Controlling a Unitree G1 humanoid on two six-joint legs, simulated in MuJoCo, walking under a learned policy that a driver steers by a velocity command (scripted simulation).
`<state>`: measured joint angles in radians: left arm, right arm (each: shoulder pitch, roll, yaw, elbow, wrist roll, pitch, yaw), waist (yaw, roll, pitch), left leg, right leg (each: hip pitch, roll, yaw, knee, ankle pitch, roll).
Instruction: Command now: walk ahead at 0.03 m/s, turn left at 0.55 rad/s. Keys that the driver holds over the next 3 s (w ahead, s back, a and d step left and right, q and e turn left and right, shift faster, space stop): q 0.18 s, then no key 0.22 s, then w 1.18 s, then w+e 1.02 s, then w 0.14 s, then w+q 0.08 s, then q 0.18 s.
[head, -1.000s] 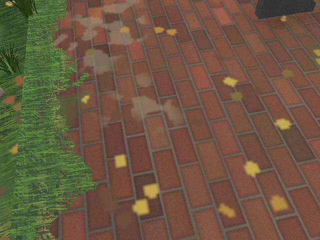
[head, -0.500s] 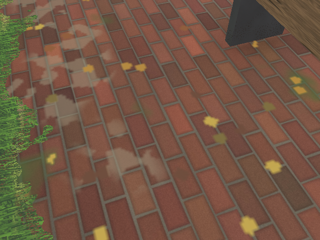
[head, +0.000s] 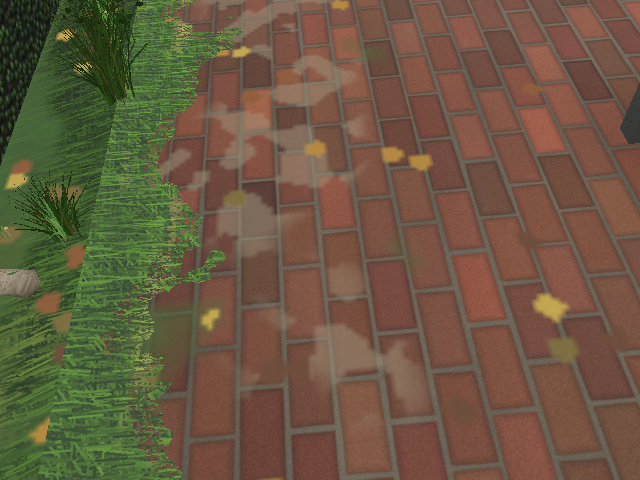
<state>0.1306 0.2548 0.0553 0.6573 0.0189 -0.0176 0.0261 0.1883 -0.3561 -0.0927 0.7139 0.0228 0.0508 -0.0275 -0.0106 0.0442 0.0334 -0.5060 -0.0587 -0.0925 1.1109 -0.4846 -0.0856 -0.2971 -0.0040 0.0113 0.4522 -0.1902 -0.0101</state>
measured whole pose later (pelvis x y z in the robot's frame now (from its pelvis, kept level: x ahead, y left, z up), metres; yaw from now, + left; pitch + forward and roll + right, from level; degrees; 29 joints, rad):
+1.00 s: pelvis +0.15 +0.03 +0.01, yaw +12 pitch +2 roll +0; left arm 0.38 0.25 0.03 0.83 0.00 -0.08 -0.01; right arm 0.21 -0.31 -0.06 0.73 0.01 -0.06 0.02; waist 0.05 0.05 0.00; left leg -0.63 0.08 -0.02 0.91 -0.15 -0.01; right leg -0.05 0.02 -0.02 0.26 -0.24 -0.04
